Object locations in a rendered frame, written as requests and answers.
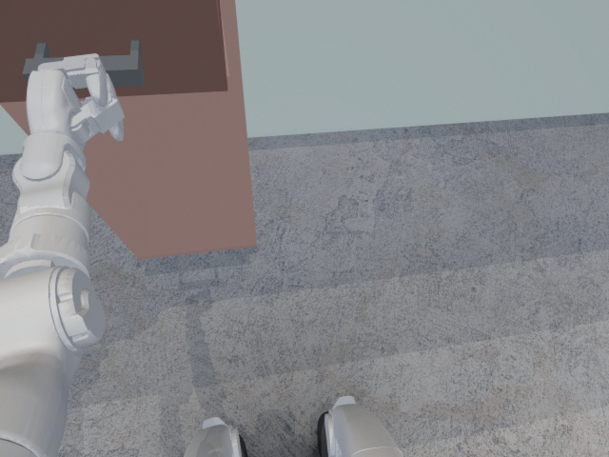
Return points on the left robot thigh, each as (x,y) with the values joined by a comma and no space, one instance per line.
(215,441)

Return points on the cabinet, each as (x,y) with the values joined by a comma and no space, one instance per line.
(179,182)

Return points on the robot left hand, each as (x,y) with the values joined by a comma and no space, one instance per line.
(52,104)

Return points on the robot left shin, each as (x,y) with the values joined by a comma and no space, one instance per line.
(213,422)

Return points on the left robot upper arm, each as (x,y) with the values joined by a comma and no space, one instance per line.
(48,318)

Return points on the drawer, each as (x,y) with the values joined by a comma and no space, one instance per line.
(182,41)

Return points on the robot left forearm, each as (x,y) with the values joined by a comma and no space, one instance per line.
(52,222)

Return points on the handle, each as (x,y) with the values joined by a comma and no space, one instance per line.
(123,70)

